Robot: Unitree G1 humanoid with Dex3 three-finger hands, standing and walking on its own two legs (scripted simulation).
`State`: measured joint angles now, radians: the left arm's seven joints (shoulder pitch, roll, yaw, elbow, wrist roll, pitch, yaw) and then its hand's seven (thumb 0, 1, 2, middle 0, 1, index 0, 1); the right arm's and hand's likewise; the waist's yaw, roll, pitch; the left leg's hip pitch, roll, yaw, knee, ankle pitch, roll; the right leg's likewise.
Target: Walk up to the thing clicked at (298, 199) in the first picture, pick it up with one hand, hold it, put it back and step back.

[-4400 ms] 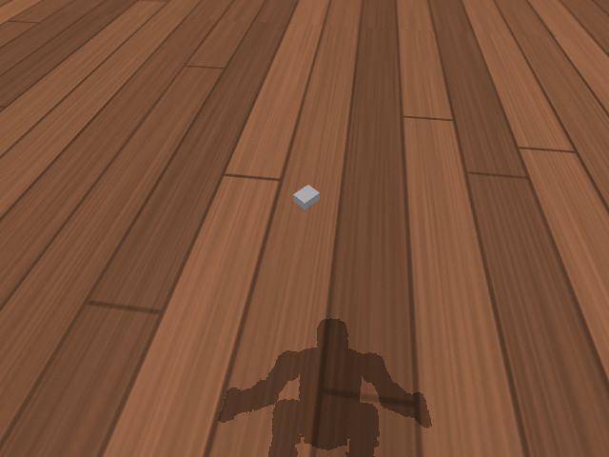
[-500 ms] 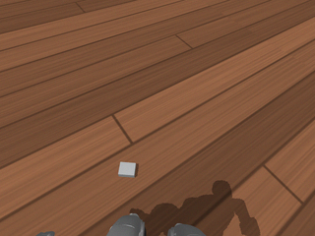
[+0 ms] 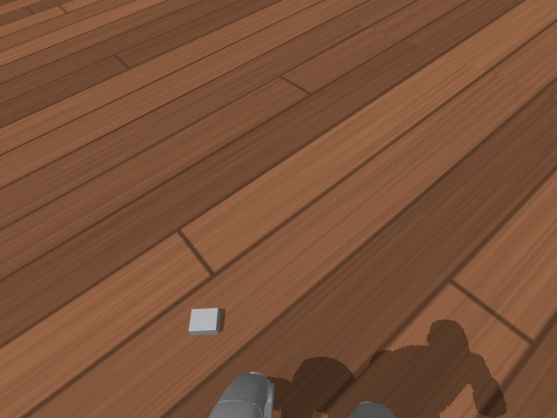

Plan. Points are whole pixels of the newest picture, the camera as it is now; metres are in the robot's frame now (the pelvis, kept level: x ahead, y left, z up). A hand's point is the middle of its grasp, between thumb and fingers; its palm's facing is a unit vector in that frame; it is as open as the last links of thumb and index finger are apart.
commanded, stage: walk up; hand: left
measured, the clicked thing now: (205, 321) +0.48 +0.39 -0.72
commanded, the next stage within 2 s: stand in 1.62 s
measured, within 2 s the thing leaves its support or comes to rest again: neither
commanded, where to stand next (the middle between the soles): +0.11 +0.10 m, yaw +2 degrees
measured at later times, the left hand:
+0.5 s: hand out of the picture +0.05 +0.36 -0.15, palm faces +0.03 -0.90 -0.43, open 7.3 cm
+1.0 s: hand out of the picture +0.10 +0.33 -0.12, palm faces +0.04 -0.94 -0.35, open 7.3 cm
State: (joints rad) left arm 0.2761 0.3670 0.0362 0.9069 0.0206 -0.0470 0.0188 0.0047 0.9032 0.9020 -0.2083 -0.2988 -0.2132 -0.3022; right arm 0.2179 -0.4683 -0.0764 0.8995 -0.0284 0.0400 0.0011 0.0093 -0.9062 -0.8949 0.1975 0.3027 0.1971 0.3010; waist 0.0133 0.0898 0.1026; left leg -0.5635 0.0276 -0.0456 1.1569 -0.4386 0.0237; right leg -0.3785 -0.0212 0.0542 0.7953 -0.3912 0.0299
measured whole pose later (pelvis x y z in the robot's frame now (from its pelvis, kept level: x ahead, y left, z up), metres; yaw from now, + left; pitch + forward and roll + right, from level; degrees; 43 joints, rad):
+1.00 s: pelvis +0.01 +0.07 +0.03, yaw +3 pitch -2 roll +0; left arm 0.06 0.38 0.00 1.07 0.00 -0.02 -0.01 0.01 0.91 0.90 -0.20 -0.30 -0.21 -0.30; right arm 0.09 -0.36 0.01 1.08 0.01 -0.02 0.00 0.01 -0.90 -0.89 0.20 0.30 0.20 0.30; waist 0.01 0.00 0.09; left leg -0.23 0.00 -0.03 0.53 -0.26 -0.01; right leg -0.23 -0.02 -0.05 0.51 -0.24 0.00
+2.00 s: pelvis +0.02 +0.08 +0.04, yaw +4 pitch -1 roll +0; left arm 0.10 0.35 0.01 1.16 0.01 -0.02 -0.01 0.00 0.91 0.90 -0.20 -0.30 -0.21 -0.30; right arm 0.07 -0.34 0.00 1.14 -0.01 -0.02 0.01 0.01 -0.90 -0.89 0.20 0.30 0.20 0.30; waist 0.01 0.00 0.04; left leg -0.13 -0.01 -0.03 0.33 -0.18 0.00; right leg -0.12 -0.03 -0.05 0.32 -0.17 0.02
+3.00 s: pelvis +0.04 +0.07 +0.04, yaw +4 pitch -2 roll +0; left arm 0.10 0.35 0.01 1.15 0.01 -0.01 -0.01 0.00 0.91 0.90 -0.20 -0.30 -0.21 -0.30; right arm 0.10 -0.35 0.01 1.14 0.00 -0.01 0.00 0.01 -0.90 -0.89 0.20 0.30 0.20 0.30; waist 0.01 0.00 0.05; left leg -0.09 0.01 -0.04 0.31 -0.18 -0.02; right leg -0.09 -0.02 -0.05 0.30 -0.17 0.00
